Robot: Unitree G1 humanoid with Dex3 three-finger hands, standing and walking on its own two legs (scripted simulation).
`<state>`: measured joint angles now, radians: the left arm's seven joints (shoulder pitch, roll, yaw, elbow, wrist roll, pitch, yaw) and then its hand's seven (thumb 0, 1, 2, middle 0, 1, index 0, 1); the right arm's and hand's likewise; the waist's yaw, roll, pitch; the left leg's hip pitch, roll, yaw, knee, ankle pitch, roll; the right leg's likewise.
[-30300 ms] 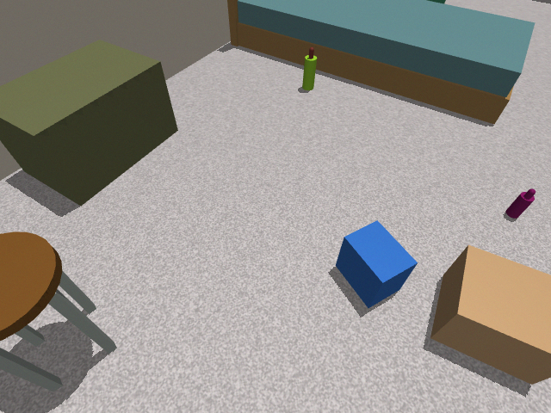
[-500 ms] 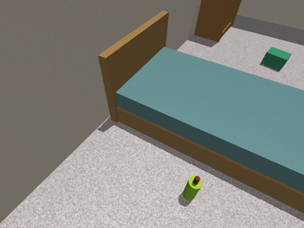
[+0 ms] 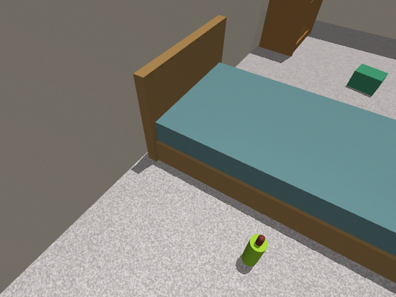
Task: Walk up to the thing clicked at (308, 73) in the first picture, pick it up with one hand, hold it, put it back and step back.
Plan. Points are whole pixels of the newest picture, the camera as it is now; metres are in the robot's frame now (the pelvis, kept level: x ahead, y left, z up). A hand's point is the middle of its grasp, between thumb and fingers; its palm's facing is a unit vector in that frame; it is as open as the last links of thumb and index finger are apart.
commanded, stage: stand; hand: right
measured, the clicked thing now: (255, 248) +0.42 -0.27 -0.65
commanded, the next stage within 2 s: step back in 0.68 s
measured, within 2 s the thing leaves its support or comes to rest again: neither
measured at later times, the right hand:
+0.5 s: hand out of the picture +0.08 -0.24 -0.16, palm faces -0.01 +0.94 -0.34, open 7.4 cm
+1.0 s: hand out of the picture +0.11 -0.30 -0.18, palm faces -0.03 +0.93 -0.37, open 7.4 cm
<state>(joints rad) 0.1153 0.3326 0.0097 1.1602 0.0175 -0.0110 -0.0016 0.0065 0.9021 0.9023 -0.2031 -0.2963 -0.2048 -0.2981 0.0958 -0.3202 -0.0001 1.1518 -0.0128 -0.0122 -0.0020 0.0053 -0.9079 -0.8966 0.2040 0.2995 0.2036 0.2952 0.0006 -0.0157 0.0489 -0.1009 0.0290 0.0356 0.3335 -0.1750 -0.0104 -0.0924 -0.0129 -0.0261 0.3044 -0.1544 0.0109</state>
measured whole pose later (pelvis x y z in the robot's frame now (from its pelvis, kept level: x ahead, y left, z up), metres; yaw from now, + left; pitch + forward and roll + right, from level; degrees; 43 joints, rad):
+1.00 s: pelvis -0.03 -0.04 -0.03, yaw +0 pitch -1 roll +0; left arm 0.13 0.41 0.06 0.99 0.01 0.03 -0.01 0.00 0.90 0.90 -0.20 -0.30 -0.20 -0.30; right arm 0.03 -0.40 -0.06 0.93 -0.02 0.05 -0.01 0.01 -0.91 -0.90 0.21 0.30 0.20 0.30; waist 0.02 0.04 0.16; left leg -0.36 0.08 0.01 0.65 -0.27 -0.03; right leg -0.26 0.03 0.01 0.63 -0.36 -0.03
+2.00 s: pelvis -0.25 -0.06 -0.02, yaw +2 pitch -2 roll +1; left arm 0.16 0.35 0.04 0.87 0.03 0.01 0.01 0.01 0.90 0.90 -0.21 -0.30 -0.21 -0.30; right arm 0.15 -0.40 -0.09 0.79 -0.01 0.08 -0.01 0.01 -0.91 -0.90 0.20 0.30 0.20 0.30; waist -0.01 0.05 0.17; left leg -0.47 -0.12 -0.16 1.22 -0.50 0.00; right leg -0.28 -0.01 0.01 0.58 -0.27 -0.02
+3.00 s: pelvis -0.60 +0.00 -0.03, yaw +3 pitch -2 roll -1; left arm 0.16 0.43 0.06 0.86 0.01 0.05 0.01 0.01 0.90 0.90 -0.20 -0.30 -0.21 -0.30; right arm 0.21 -0.35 -0.06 0.88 -0.04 0.05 0.00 0.01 -0.91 -0.90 0.21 0.30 0.21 0.30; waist -0.03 -0.03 0.12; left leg -0.30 0.03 -0.04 0.69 -0.35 0.00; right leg -0.54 0.10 0.12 1.13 -0.44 0.02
